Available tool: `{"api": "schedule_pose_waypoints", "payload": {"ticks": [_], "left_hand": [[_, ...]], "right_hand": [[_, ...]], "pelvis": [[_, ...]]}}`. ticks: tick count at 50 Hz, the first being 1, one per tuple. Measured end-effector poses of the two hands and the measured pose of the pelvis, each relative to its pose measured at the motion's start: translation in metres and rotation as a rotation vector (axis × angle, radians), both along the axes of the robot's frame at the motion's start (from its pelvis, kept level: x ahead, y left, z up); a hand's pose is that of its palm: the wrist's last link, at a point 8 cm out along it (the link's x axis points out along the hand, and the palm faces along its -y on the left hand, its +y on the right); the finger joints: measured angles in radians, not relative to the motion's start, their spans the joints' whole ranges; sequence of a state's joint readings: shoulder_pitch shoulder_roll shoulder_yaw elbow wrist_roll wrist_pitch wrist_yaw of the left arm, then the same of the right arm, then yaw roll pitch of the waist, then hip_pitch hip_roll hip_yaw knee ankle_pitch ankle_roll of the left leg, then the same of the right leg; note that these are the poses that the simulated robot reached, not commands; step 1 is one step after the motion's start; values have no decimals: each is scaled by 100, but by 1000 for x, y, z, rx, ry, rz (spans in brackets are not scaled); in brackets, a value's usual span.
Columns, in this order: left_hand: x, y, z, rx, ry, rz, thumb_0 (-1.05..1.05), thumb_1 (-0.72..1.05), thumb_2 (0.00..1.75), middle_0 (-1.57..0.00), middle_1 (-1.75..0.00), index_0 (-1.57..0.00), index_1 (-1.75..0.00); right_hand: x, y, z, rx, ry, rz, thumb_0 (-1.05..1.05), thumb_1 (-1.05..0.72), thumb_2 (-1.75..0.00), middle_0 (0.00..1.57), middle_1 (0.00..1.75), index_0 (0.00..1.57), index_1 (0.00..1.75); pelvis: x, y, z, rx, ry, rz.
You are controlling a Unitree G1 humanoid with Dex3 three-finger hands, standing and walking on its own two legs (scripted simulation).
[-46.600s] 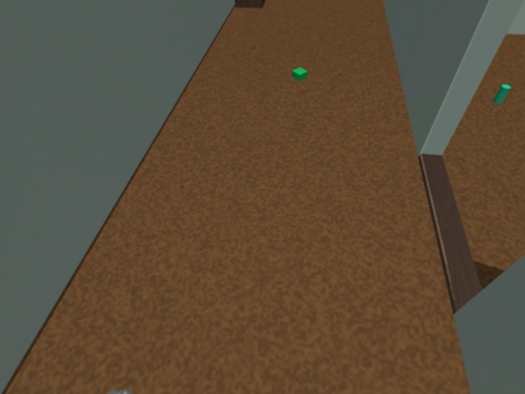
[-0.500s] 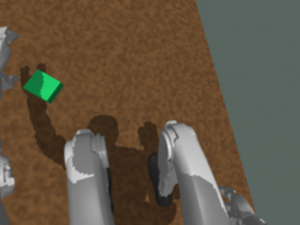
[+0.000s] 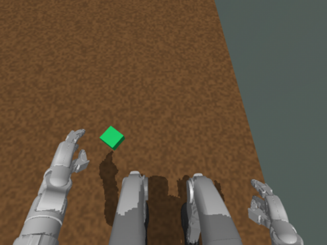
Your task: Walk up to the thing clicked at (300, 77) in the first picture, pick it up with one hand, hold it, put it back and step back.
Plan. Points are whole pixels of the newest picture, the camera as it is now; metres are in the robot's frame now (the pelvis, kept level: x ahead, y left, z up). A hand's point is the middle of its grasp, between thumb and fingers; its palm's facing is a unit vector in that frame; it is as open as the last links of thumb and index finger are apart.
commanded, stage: home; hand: left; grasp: from above
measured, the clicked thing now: (112, 138) +0.51 +0.27 -0.53
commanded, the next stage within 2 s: none
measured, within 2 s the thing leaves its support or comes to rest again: rests again in 0.44 s
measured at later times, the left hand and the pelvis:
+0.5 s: hand (68, 181) +0.23 +0.19 +0.09, palm faces +0.12 -0.97 -0.20, open 7.4 cm; pelvis +0.07 +0.00 +0.15, yaw +4 degrees
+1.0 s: hand (63, 188) +0.22 +0.19 +0.11, palm faces +0.12 -0.97 -0.19, open 7.4 cm; pelvis +0.08 +0.00 +0.16, yaw +4 degrees
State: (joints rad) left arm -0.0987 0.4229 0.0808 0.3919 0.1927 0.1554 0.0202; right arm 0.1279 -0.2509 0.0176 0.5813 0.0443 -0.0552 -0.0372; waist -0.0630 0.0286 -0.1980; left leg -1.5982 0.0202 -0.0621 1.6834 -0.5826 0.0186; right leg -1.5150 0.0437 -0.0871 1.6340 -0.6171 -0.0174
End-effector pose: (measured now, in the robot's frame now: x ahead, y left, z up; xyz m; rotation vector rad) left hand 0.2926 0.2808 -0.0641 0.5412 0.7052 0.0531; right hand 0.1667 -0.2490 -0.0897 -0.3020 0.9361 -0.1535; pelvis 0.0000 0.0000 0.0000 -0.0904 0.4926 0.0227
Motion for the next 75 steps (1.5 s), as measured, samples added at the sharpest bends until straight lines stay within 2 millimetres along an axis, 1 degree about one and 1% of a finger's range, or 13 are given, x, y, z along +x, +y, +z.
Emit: {"api": "schedule_pose_waypoints", "payload": {"ticks": [5,10,16,22,26,29,34,39,43,49,63,75], "left_hand": [[-22,-11,40,-96,31,112,1,87,92,-21,-32,-21,-33],[-39,-21,80,-185,58,204,1,88,91,-21,-31,-21,-31],[-56,-30,125,-273,77,283,1,89,90,-21,-30,-20,-30],[-74,-37,166,-306,82,305,1,90,90,-20,-30,-20,-30],[-83,-40,189,-307,69,299,1,90,90,-20,-30,-20,-30],[-88,-42,200,-312,56,298,1,90,90,-20,-30,-20,-30],[-93,-42,208,-314,52,295,1,90,90,-20,-30,-20,-30],[-94,-41,204,-319,59,300,1,90,90,-20,-30,-20,-30],[-94,-42,202,-324,60,300,1,90,90,-20,-30,-20,-30],[-93,-43,204,-324,55,293,1,90,90,-20,-30,-20,-30],[-96,-44,203,-320,59,291,1,90,90,-20,-30,-20,-30],[-100,-45,205,-316,51,283,1,90,90,-20,-30,-20,-30]], "right_hand": [[14,4,45,4,-69,-6,1,-90,-90,21,30,21,30],[21,8,89,2,-127,-13,1,-90,-90,21,30,21,30],[27,12,133,-3,-175,-25,1,-90,-90,21,30,21,30],[34,16,166,-7,-226,-40,1,-90,-90,21,30,21,30],[43,19,180,-5,-270,-40,1,-90,-90,21,30,21,30],[52,21,187,-1,-303,-32,1,-90,-90,21,30,21,30],[68,26,196,5,-353,-5,1,-90,-90,21,30,21,30],[79,28,201,1,-386,27,1,-90,-90,21,30,21,30],[82,27,203,-5,-393,43,1,-90,-90,21,30,21,30],[79,25,203,-10,-382,45,1,-90,-90,21,30,21,30],[61,22,194,-3,-346,20,1,-90,-90,21,30,21,30],[61,20,196,-6,-364,22,1,-90,-90,21,30,21,30]], "pelvis": [[11,-2,40,11,-53,13],[24,-3,78,18,-116,28],[42,-3,117,26,-185,44],[59,-1,146,36,-244,51],[68,2,157,41,-272,53],[73,3,162,45,-289,55],[76,3,165,50,-308,57],[76,2,165,55,-316,61],[76,1,164,56,-320,63],[75,1,164,56,-324,63],[71,0,164,58,-326,58],[67,-1,163,59,-331,57]]}}
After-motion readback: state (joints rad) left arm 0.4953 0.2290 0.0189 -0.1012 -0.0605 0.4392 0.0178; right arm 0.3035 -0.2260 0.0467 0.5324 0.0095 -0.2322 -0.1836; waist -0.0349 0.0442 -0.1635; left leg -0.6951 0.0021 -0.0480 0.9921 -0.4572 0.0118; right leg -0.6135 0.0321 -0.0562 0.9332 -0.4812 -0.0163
